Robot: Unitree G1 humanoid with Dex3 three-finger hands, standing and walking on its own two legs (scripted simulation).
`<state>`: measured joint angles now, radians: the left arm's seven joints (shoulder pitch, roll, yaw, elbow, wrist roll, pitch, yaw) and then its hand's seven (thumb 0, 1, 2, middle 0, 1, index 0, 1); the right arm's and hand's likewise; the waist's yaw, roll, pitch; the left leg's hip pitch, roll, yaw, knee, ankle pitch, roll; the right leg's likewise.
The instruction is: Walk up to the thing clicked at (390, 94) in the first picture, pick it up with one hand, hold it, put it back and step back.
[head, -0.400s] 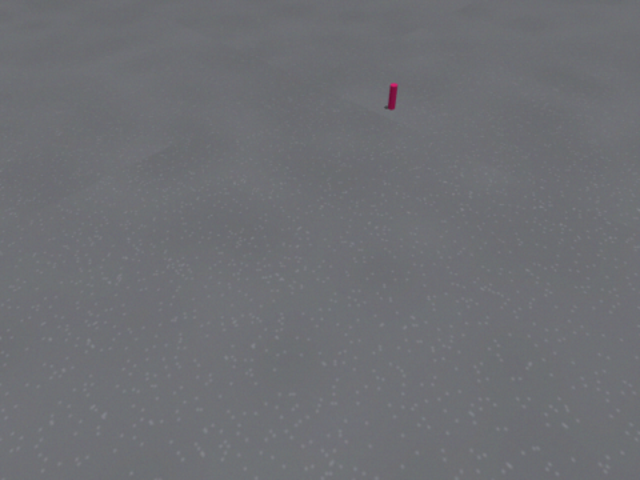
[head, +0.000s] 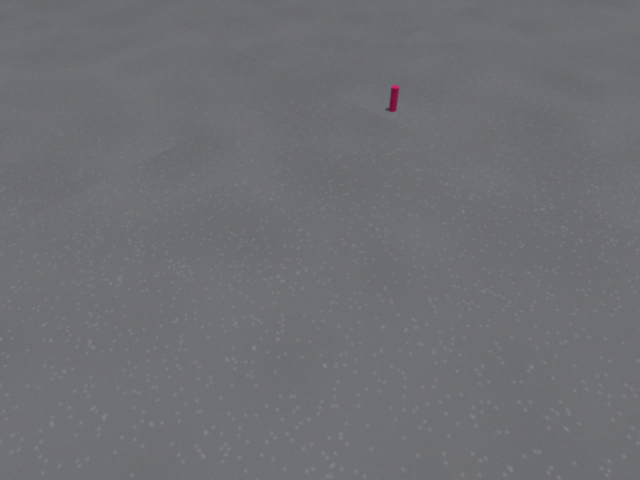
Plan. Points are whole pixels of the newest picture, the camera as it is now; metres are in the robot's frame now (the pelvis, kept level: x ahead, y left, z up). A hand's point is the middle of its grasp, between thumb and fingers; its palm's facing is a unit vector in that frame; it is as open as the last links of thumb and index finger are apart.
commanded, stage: stand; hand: left
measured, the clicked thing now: (393, 98) +2.29 -0.40 -0.71
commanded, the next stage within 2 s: walk up in 0.72 s
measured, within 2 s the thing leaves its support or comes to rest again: neither
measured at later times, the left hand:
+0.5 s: hand out of the picture +0.07 +0.25 -0.16, palm faces -0.02 -0.94 -0.34, open 7.4 cm
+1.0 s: hand (169, 472) +0.17 +0.24 -0.12, palm faces -0.12 -0.91 -0.40, open 7.4 cm
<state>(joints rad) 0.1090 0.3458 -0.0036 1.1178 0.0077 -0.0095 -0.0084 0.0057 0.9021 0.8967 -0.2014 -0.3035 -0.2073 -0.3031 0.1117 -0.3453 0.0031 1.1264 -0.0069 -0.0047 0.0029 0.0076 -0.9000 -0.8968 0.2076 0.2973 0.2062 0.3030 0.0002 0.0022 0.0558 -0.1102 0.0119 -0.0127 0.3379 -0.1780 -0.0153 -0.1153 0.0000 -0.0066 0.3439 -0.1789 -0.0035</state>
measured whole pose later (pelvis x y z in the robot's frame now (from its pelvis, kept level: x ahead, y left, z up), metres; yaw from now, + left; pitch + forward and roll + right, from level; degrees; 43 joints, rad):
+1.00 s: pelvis +0.06 -0.06 -0.01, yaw -7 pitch -2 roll +1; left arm 0.19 0.48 0.10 1.01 0.03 0.00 -0.14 0.01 0.90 0.90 -0.20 -0.30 -0.21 -0.30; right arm 0.23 -0.45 -0.11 1.04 -0.06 -0.06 0.06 0.01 -0.90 -0.90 0.21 0.30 0.21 0.30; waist 0.00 0.02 -0.01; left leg 0.00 0.10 0.11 0.34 -0.31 -0.01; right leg -0.42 -0.12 -0.01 0.72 -0.36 0.00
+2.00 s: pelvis +0.64 -0.29 -0.04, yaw -15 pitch -3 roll +1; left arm 0.16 0.45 0.08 0.89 0.01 -0.09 -0.09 0.00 0.90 0.90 -0.20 -0.30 -0.21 -0.30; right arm 0.35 -0.46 -0.08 0.98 -0.01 -0.06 0.06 0.01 -0.90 -0.90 0.21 0.30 0.21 0.30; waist -0.03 0.06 0.02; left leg -0.04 0.14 0.07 0.78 -0.52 0.01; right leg -0.48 -0.07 -0.07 0.74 -0.22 -0.02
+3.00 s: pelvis +1.15 -0.42 -0.03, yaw -14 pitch -4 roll +1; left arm 0.18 0.37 0.05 0.88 0.00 -0.09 -0.06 0.00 0.90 0.90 -0.20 -0.30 -0.21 -0.30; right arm 0.32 -0.42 -0.05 0.92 0.00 -0.04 0.04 0.01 -0.90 -0.90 0.21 0.30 0.20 0.30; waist -0.02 0.05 0.09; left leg -0.22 0.01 0.01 1.06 -0.47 0.04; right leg -0.35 -0.05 -0.09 0.64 -0.23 -0.04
